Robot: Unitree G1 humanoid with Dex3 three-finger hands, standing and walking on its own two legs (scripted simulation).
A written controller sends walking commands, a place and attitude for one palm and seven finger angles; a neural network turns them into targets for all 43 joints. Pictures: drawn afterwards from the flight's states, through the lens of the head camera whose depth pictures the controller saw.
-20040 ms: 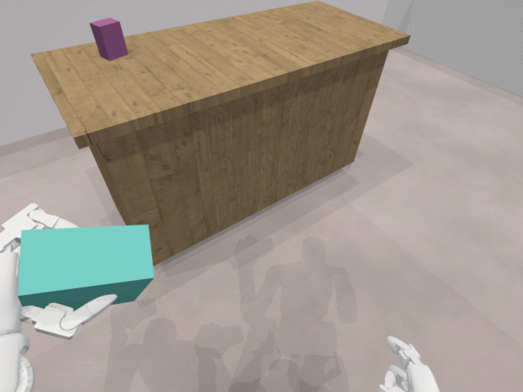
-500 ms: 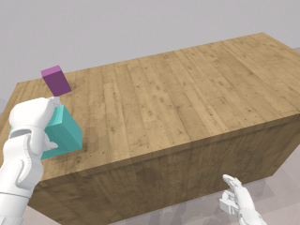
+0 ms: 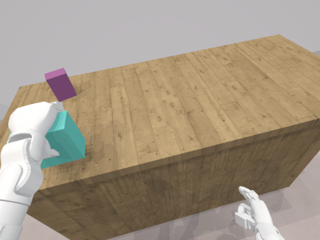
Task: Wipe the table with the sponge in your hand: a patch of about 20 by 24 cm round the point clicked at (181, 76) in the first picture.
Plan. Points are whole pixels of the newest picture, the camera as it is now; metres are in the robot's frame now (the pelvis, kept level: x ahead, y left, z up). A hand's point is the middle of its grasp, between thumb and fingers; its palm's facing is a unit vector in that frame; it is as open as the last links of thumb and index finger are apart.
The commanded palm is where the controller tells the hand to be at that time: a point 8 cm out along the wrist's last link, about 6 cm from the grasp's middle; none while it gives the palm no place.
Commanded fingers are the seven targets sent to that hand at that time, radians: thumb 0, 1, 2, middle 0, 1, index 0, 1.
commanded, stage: lower the sponge onto the table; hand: left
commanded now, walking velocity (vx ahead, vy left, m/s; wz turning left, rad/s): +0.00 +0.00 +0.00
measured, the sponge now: (55, 145) +0.28 +0.32 +0.11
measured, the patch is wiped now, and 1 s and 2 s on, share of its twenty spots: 0.00 0.00 0.05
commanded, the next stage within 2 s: wipe forward along the first lane in 1.50 s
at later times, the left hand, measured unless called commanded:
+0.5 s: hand (54, 135) +0.29 +0.32 +0.13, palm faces -0.01 -0.03 -1.00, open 9.9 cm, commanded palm +0.27 +0.31 +0.20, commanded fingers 0.00 0.10 1.30 -1.20 -1.60 -1.20 -1.60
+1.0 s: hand (56, 140) +0.30 +0.32 +0.11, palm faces -0.02 -0.05 -1.00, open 9.9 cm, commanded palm +0.27 +0.32 +0.18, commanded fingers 0.00 0.10 1.30 -1.20 -1.60 -1.20 -1.60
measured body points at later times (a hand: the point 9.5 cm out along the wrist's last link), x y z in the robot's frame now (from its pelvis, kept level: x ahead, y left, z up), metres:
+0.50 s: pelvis +0.00 +0.00 +0.00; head +0.00 -0.04 +0.45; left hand +0.29 +0.31 +0.19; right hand +0.23 -0.21 -0.09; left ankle +0.00 +0.11 -0.74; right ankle +0.03 -0.08 -0.74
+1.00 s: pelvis +0.02 +0.01 +0.00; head +0.02 -0.03 +0.45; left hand +0.29 +0.32 +0.16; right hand +0.24 -0.21 -0.10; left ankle +0.00 +0.11 -0.74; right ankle +0.03 -0.08 -0.74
